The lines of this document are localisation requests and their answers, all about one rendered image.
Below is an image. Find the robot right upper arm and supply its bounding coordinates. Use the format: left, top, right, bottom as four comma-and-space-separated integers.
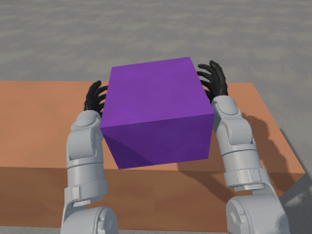
226, 194, 291, 234

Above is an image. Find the robot left upper arm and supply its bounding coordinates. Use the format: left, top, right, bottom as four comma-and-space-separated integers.
60, 206, 119, 234

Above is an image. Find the pedestal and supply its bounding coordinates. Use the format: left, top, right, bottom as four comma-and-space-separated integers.
0, 81, 306, 233

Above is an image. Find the carton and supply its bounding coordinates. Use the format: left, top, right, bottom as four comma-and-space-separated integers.
99, 57, 215, 170

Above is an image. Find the right robot forearm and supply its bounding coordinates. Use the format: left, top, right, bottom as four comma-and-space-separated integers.
211, 95, 290, 231

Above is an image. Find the left robot forearm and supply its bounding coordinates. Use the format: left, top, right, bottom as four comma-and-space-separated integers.
60, 110, 108, 234

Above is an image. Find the left robot hand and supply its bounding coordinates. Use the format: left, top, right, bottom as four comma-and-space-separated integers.
84, 80, 108, 118

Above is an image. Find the right robot hand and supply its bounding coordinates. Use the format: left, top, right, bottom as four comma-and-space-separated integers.
197, 60, 228, 103

